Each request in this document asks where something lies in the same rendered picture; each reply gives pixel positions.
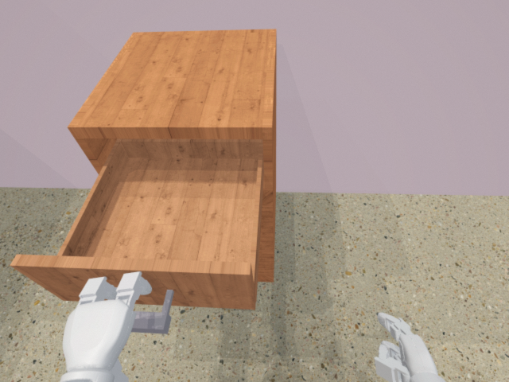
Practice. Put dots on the drawer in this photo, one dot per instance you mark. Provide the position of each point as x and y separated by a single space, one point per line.
186 213

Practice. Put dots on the robot left hand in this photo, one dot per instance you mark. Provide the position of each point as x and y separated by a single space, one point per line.
96 330

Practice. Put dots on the cabinet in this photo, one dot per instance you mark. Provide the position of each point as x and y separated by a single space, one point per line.
212 84

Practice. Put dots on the robot right hand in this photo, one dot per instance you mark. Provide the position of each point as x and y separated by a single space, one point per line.
399 364

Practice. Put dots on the handle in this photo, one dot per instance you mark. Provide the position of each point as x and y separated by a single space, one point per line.
154 322

